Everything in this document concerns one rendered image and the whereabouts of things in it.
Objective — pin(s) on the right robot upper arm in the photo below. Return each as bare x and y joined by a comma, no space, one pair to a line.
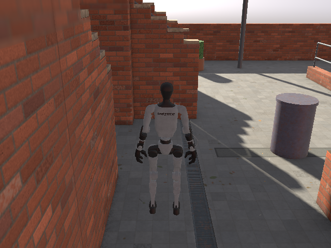
184,117

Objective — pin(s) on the robot right foot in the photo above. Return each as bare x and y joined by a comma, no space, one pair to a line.
175,209

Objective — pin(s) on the left robot forearm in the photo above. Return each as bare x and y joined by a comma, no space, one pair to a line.
141,140

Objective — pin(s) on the robot torso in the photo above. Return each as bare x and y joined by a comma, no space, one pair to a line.
165,126

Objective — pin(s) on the robot left hand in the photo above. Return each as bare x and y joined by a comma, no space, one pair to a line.
137,155

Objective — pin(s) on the left robot upper arm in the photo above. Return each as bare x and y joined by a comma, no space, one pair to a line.
147,118

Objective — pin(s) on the right robot forearm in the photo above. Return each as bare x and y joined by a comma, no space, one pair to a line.
189,140

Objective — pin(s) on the robot right hand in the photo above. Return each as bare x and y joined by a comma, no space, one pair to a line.
193,157

